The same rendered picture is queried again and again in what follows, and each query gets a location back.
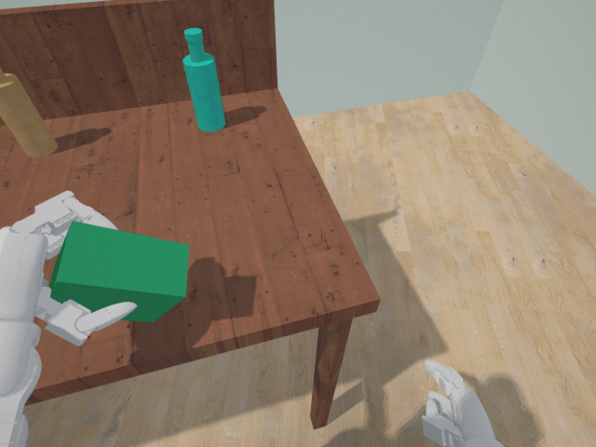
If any robot right hand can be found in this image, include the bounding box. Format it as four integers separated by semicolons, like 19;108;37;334
422;359;495;447

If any robot left hand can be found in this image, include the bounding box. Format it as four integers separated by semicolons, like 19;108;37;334
0;191;137;346

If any left robot forearm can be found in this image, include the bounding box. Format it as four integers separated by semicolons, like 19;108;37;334
0;319;42;447

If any table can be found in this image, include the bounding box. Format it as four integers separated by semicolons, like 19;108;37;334
0;0;381;429

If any sponge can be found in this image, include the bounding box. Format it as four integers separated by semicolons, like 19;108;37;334
49;221;189;322

